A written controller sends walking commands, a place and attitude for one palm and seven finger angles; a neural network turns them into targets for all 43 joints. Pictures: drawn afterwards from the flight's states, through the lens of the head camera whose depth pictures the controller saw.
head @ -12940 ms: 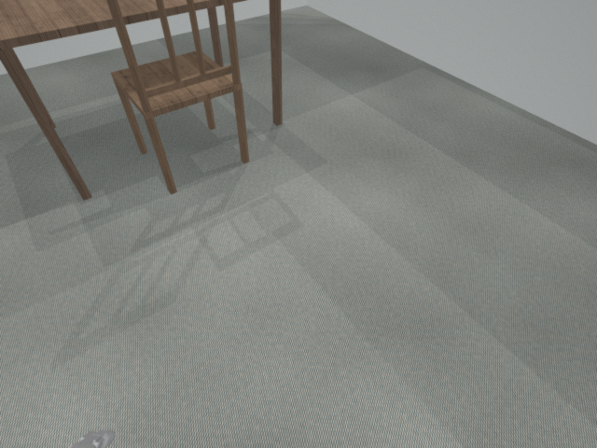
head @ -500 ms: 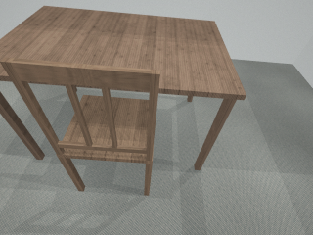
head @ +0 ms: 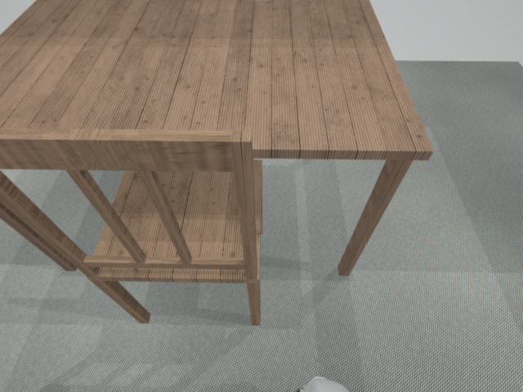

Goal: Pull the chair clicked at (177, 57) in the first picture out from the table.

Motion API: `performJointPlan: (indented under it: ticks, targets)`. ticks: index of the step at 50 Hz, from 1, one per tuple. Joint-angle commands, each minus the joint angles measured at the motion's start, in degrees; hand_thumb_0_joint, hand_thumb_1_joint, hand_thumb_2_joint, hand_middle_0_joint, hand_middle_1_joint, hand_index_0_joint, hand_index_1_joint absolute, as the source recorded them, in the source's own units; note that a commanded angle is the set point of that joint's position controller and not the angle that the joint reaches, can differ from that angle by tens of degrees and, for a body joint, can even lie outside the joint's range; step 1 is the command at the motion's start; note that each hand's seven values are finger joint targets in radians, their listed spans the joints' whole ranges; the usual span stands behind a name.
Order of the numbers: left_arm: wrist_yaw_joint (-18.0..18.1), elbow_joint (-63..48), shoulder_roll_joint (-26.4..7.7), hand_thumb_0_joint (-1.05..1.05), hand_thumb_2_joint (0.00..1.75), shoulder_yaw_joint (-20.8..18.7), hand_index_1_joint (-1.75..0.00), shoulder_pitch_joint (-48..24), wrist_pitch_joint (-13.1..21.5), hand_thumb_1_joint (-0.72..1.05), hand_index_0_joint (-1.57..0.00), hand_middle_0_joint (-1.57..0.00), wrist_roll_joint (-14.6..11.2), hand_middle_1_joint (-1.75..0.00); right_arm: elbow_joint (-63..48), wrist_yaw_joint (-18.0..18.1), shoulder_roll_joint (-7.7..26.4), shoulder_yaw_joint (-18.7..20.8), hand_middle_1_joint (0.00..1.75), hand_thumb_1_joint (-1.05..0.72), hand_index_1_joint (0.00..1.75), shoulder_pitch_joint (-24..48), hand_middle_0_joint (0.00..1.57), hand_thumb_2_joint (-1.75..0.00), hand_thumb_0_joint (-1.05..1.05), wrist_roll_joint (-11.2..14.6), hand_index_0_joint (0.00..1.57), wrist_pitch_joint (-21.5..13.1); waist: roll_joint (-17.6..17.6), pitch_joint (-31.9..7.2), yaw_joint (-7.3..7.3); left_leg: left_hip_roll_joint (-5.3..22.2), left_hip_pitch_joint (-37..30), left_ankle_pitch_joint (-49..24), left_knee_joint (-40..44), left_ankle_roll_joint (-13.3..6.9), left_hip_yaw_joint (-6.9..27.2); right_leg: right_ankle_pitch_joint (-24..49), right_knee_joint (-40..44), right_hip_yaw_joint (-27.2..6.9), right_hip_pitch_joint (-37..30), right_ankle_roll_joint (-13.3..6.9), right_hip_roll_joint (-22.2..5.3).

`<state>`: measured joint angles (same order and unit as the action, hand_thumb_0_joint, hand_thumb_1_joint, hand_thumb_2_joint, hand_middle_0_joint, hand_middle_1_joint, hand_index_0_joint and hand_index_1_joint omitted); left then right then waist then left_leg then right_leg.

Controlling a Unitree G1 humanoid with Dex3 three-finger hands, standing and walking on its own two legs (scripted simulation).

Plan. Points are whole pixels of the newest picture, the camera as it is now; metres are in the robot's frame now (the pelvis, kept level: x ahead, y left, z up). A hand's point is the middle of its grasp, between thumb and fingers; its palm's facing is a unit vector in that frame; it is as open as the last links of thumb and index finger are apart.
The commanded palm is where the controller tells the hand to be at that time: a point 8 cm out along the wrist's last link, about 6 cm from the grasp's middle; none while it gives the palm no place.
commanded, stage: come to a stop and stand still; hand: left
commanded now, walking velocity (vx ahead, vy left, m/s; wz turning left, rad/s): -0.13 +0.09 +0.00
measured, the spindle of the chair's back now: (114, 222) +0.41 +0.30 -0.06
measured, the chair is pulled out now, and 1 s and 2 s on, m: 0.00 0.00 0.00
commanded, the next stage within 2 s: look again from close up in 0.58 s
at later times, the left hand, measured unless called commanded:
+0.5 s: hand out of the picture -0.01 +0.24 -0.15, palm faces -0.02 -0.96 -0.29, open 7.4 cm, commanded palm none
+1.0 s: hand out of the picture +0.03 +0.17 -0.14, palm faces -0.05 -0.96 -0.26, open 7.3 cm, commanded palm none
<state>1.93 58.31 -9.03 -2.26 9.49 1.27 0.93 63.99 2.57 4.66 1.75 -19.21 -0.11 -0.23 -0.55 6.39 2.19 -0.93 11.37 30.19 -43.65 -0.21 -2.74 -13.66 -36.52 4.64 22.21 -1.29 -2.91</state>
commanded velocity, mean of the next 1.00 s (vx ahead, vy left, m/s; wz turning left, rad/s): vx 0.00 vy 0.00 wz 0.00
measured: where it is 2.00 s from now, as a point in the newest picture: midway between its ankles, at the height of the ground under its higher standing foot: outside the picture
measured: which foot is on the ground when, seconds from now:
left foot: up 0.00-0.14, down 0.16-1.00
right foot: down 0.00-1.00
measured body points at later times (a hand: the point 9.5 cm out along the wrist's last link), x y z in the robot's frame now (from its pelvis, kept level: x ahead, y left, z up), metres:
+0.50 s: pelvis -0.03 +0.03 +0.01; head -0.04 +0.01 +0.46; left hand -0.01 +0.29 -0.13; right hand +0.03 -0.20 -0.14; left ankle -0.03 +0.12 -0.72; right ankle +0.02 -0.12 -0.72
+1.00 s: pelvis +0.00 -0.01 +0.02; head +0.01 -0.05 +0.46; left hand +0.03 +0.22 -0.12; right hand -0.05 -0.21 -0.16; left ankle -0.03 +0.12 -0.72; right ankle +0.02 -0.12 -0.72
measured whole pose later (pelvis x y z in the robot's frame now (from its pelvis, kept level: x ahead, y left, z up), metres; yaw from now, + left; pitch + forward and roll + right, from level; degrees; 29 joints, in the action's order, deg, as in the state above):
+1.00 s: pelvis +0.00 -0.01 +0.02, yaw -3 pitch -1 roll +2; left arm 1.8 63.5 -8.2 0.4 14.0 1.0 0.4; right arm 63.6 1.4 9.4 -0.3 -19.6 -1.0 -1.2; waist -3.4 2.2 1.3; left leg 0.8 6.6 16.2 -23.7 0.6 -5.5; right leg -13.0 -29.2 -1.3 15.4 -0.6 -0.6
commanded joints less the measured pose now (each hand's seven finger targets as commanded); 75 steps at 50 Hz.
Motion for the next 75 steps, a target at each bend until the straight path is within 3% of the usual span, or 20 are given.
performJointPlan:
  ticks: [1, 4, 6, 7, 8, 9, 10, 11, 13, 14, 15, 16, 18, 21, 23, 27, 37, 43, 54, 75]
  targets:
    - [1.44, -1.98, -8.36, 0.0, 0.9, -2.42, -0.3, 6.54, -0.84, 0.9, -0.2, -0.2, 0.68, -0.3, -2.83, 0.0, 3.88, 1.35, 0.3, -0.9, 0.3, -4.14, 0.2, -0.9, 0.0, 0.24, 0.2, 0.84, 10.22, -11.85, -2.81, 1.3, 8.74, 5.35, -10.73, 0.65, 3.58, 48.77, 9.49, -15.4, -13.59, -14.07, -17.52]
    - [1.1, -3.82, -8.34, 0.0, 0.9, -2.8, -0.3, 3.09, -1.62, 0.9, -0.2, -0.2, 0.81, -0.3, -2.76, -0.46, 2.67, 1.25, 0.3, -0.9, 0.3, -6.29, 0.2, -0.9, 0.0, -0.28, 0.2, 1.21, 8.66, -10.94, -0.87, 0.49, 1.53, -5.07, 1.49, 1.17, -0.16, 27.59, 11.21, -14.09, -4.68, -10.47, -14.44]
    - [0.56, -4.38, -7.96, 0.0, 0.9, -2.75, -0.3, 1.26, -2.38, 0.9, -0.2, -0.2, 0.36, -0.3, -2.57, -0.61, 3.43, 1.21, 0.3, -0.9, 0.3, -8.0, 0.2, -0.9, 0.0, -0.46, 0.2, 0.97, 8.49, -8.31, 0.45, 0.83, -5.16, -14.34, 15.65, 0.78, -1.34, 10.07, 9.44, -11.99, 1.43, -6.2, -10.29]
    - [0.23, -5.21, -5.74, 0.0, 0.9, -2.34, -0.3, 1.18, -2.89, 0.9, -0.2, -0.2, 0.0, -0.3, -3.34, -0.63, 5.92, 1.38, 0.3, -0.9, 0.3, -6.88, 0.2, -0.9, 0.0, -0.74, 0.2, 0.47, -0.2, -6.15, -0.01, 5.35, -3.89, -13.69, 22.65, -1.04, 4.75, -0.52, 5.13, -9.15, 3.83, -3.3, -5.24]
    - [-0.16, -5.92, -3.09, 0.0, 0.9, -1.87, -0.3, 1.69, -3.43, 0.9, -0.2, -0.2, -0.38, -0.3, -5.79, -0.67, 9.53, 1.95, 0.3, -0.9, 0.3, -3.21, 0.2, -0.9, 0.0, -1.39, 0.2, 0.1, -11.87, -3.03, -0.98, 15.79, 5.06, -11.51, 31.27, -5.48, 17.02, -10.49, -2.81, -3.82, 3.34, 0.41, 0.98]
    - [0.11, -6.13, -3.67, 0.0, 0.9, -1.83, -0.3, -0.45, -4.0, 0.9, -0.2, -0.2, 0.16, -0.3, -7.36, -0.58, 11.4, 2.11, 0.3, -0.9, 0.3, 1.53, 0.2, -0.9, 0.0, -1.6, 0.2, -0.31, -14.98, 1.36, -1.0, 19.7, 13.46, -14.56, 35.29, -8.83, 21.59, -13.36, -11.8, -4.93, 1.58, 1.22, 1.68]
    - [1.94, -2.74, -6.52, 0.0, 0.9, -0.24, -0.3, 10.03, -3.01, 0.9, -0.2, -0.2, -0.53, -0.3, -12.27, -0.64, 16.68, 3.45, 0.3, -0.9, 0.3, 12.53, 0.2, -0.9, 0.0, -0.42, 0.2, -0.54, -17.61, -7.43, -5.6, 16.92, 8.09, -36.63, 17.28, -7.15, 5.64, -8.73, -14.95, -9.38, -2.75, -1.58, -2.15]
    - [1.07, -4.39, -7.48, 0.0, 0.9, -0.54, -0.3, 8.28, -2.8, 0.9, -0.2, -0.2, -0.15, -0.3, -15.28, -1.33, 12.18, 2.33, 0.3, -0.9, 0.3, 13.87, 0.2, -0.9, 0.0, -0.91, 0.2, 0.07, -14.02, -8.57, -6.46, 12.05, 10.12, -26.96, 17.25, -5.56, 4.49, -4.06, -8.18, -3.81, -6.03, -0.24, 0.51]
    - [0.33, -4.46, -8.3, 0.0, 0.9, -0.19, -0.3, 6.48, -0.9, 0.9, -0.2, -0.2, 0.24, -0.3, -16.8, -1.27, 9.87, 0.77, 0.3, -0.9, 0.3, 7.56, 0.2, -0.9, 0.0, -1.02, 0.2, 0.1, -3.97, -6.76, -3.24, 7.11, 8.01, -18.74, 14.29, -2.54, 3.58, 4.28, 4.33, -10.23, -5.56, -2.29, -2.17]
    - [0.1, -4.97, -8.89, 0.0, 0.9, 0.24, -0.3, 5.15, -0.65, 0.9, -0.2, -0.2, 0.3, -0.3, -16.7, -1.34, 9.33, 0.62, 0.3, -0.9, 0.3, 3.98, 0.2, -0.9, 0.0, -0.75, 0.2, -0.22, -0.14, -5.62, -1.2, 5.29, 5.46, -12.81, 15.45, -1.69, 3.8, 0.31, 7.71, -13.58, -1.6, -3.66, -4.32]
    - [-0.17, -5.55, -8.88, 0.0, 0.9, 0.71, -0.3, 3.85, -1.08, 0.9, -0.2, -0.2, 0.38, -0.3, -16.29, -1.61, 9.54, 0.53, 0.3, -0.9, 0.3, 1.99, 0.2, -0.9, 0.0, -0.79, 0.2, -0.58, -3.13, -2.78, -0.25, 5.08, 3.81, -9.1, 19.15, -1.81, 5.45, -7.86, 9.44, -12.86, 2.36, -3.42, -3.32]
    - [-0.3, -5.75, -8.64, 0.0, 0.9, 0.65, -0.3, 3.84, -1.65, 0.9, -0.2, -0.2, 0.51, -0.3, -16.31, -1.76, 10.92, 0.77, 0.3, -0.9, 0.3, 1.1, 0.2, -0.9, 0.0, -1.01, 0.2, -0.85, -6.11, -1.68, -0.05, 7.39, 4.75, -6.63, 23.83, -2.2, 8.58, -8.38, 6.79, -9.7, 2.21, -1.84, -0.27]
    - [-0.52, -4.97, -7.81, 0.0, 0.9, 0.83, -0.3, 5.28, -1.91, 0.9, -0.2, -0.2, 0.55, -0.3, -16.57, -1.65, 13.08, 1.09, 0.3, -0.9, 0.3, 3.01, 0.2, -0.9, 0.0, -1.03, 0.2, -0.81, -3.39, 0.16, -1.95, 10.32, 9.1, -3.41, 28.29, -3.64, 10.95, -4.67, 4.25, -5.88, -2.11, -0.43, 1.55]
    - [-0.57, -3.73, -6.88, 0.0, 0.9, 1.22, -0.3, 7.96, -1.6, 0.9, -0.2, -0.2, 0.39, -0.3, -15.97, -1.71, 13.28, 0.76, 0.3, -0.9, 0.3, 3.43, 0.2, -0.9, 0.0, -0.97, 0.2, -0.75, -2.11, 1.15, -2.55, 8.34, 8.99, -0.4, 29.13, -3.21, 8.9, -2.99, 7.67, -8.01, -3.46, -0.58, 0.63]
    - [-0.57, -3.24, -7.27, 0.0, 0.9, 1.12, -0.3, 8.42, -1.47, 0.9, -0.2, -0.2, 0.36, -0.3, -15.15, -1.76, 12.89, 0.66, 0.3, -0.9, 0.3, 2.59, 0.2, -0.9, 0.0, -1.08, 0.2, -0.73, -3.63, 1.65, -2.48, 7.79, 8.02, -0.68, 30.08, -2.99, 8.31, -2.73, 8.5, -8.46, -3.04, -0.76, 0.62]
    - [-0.42, -2.43, -7.24, 0.0, 0.9, 1.26, -0.3, 9.08, -0.74, 0.9, -0.2, -0.2, 0.33, -0.3, -13.26, -1.8, 12.63, 0.31, 0.3, -0.9, 0.3, 0.86, 0.2, -0.9, 0.0, -0.83, 0.2, -0.88, 2.48, -1.34, -1.7, 6.66, 3.65, -5.15, 27.49, -2.79, 6.52, -3.08, 11.81, -10.67, -3.1, -0.6, -0.99]
    - [0.12, 1.49, -6.63, 0.0, 0.9, 1.48, -0.3, 9.04, 0.29, 0.9, -0.2, -0.2, -0.32, -0.3, -6.33, -1.33, 10.54, -1.12, 0.3, -0.9, 0.3, -2.7, 0.2, -0.9, 0.0, -0.61, 0.2, -1.91, 2.25, -5.65, -1.4, 6.38, -2.07, -20.19, 24.59, -1.78, 3.22, 8.23, 11.33, -11.22, -7.34, -0.85, -2.89]
    - [0.32, 3.14, -6.17, 0.0, 0.9, 1.59, -0.3, 8.21, 0.31, 0.9, -0.2, -0.2, -0.46, -0.3, -3.02, -1.19, 8.81, -1.53, 0.3, -0.9, 0.3, -3.55, 0.2, -0.9, 0.0, -0.69, 0.2, -1.42, 2.31, -2.02, -1.58, 5.99, -0.85, -17.38, 24.94, -1.12, 2.4, 5.7, 13.35, -11.82, -6.64, -1.36, -3.04]
    - [0.45, 3.55, -5.85, 0.0, 0.9, 1.59, -0.3, 7.5, 0.67, 0.9, -0.2, -0.2, -0.57, -0.3, -0.44, -0.97, 7.77, -1.48, 0.3, -0.9, 0.3, -4.94, 0.2, -0.9, 0.0, -0.72, 0.2, -1.57, 0.79, -3.43, -1.42, 6.35, -2.19, -20.66, 24.32, -0.47, 1.77, 10.82, 13.68, -11.4, -8.73, -1.6, -2.91]
    - [0.48, 3.89, -5.37, 0.0, 0.9, 1.73, -0.3, 9.16, 0.74, 0.9, -0.2, -0.2, -0.33, -0.3, 0.59, -0.8, 7.39, -1.61, 0.3, -0.9, 0.3, -4.78, 0.2, -0.9, 0.0, -0.47, 0.2, -1.65, 1.19, -2.14, -1.4, 6.73, -3.34, -20.45, 25.03, -0.3, 1.55, 8.99, 15.91, -11.37, -8.41, -1.48, -2.24]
